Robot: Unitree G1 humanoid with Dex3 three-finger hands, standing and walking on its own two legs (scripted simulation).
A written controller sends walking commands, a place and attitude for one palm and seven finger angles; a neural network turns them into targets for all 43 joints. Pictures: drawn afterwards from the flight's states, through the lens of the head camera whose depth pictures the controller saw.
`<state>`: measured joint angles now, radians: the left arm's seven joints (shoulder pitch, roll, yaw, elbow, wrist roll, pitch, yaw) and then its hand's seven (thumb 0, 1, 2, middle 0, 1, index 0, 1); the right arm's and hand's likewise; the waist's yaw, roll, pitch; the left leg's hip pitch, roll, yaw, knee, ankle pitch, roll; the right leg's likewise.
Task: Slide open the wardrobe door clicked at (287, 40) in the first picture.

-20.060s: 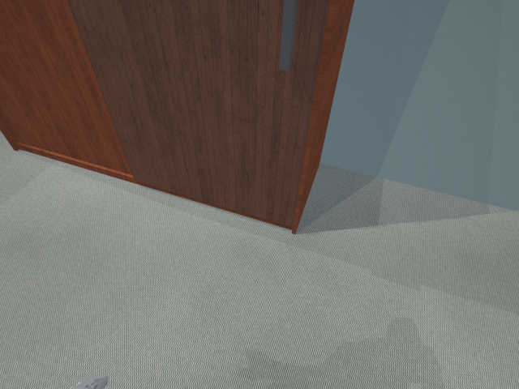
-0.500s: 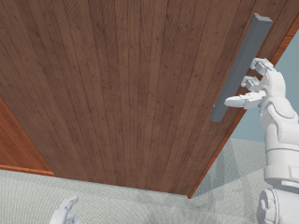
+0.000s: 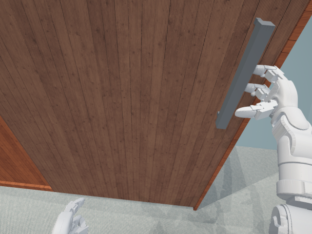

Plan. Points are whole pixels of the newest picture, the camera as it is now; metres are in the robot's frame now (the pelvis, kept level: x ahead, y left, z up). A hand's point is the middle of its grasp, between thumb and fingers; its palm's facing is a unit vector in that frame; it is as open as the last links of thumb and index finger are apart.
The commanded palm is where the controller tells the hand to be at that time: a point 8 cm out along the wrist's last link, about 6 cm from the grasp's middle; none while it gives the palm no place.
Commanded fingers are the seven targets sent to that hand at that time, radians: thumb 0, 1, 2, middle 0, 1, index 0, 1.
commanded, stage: slide the fingers in behind the handle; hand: right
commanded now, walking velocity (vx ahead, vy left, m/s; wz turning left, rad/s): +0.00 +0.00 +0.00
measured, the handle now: (236, 80) +0.46 -0.17 +0.21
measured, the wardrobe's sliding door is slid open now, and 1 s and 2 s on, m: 0.00 0.00 0.00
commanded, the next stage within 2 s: move the hooked fingers beside the handle in 0.48 s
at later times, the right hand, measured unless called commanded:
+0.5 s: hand (250, 95) +0.38 -0.18 +0.22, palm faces +0.09 +1.00 -0.01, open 14.1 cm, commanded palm +0.36 -0.21 +0.22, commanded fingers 0.00 0.50 -0.30 0.30 1.20 0.30 1.20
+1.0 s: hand (251, 94) +0.39 -0.18 +0.22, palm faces +0.08 +1.00 +0.00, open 14.0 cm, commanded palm +0.37 -0.23 +0.22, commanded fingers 0.00 0.50 -0.30 0.30 1.20 0.30 1.20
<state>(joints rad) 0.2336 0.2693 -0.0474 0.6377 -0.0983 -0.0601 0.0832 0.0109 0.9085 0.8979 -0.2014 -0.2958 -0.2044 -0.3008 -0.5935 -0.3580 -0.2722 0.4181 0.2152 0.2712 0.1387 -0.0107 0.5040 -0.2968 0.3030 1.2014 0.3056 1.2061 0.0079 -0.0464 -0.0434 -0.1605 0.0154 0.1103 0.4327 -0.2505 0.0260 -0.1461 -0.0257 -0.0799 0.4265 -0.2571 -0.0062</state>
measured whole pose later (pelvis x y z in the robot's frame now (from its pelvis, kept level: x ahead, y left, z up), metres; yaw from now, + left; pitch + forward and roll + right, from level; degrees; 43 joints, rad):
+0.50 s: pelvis -0.01 -0.01 +0.00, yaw -1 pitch -2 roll +0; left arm 0.22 0.26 -0.05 0.66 -0.09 -0.06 0.08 0.01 0.91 0.90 -0.20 -0.30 -0.20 -0.30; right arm -0.62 -0.29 -0.20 0.37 0.20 0.30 0.05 -0.01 0.50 -0.30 0.29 1.20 0.27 1.23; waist -0.01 -0.04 -0.03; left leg -0.16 0.03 0.12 0.44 -0.24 0.02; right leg -0.15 -0.01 -0.07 0.44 -0.25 -0.02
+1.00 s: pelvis -0.01 -0.01 +0.00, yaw -1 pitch -2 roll +0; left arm 0.22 0.25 -0.06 0.66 -0.09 -0.07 0.08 0.01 0.91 0.90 -0.20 -0.30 -0.21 -0.30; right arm -0.64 -0.31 -0.21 0.43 0.21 0.27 0.07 -0.01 0.51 -0.30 0.29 1.20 0.29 1.22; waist 0.00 -0.04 -0.03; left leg -0.16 0.03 0.12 0.44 -0.24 0.02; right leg -0.16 -0.01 -0.07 0.43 -0.24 -0.02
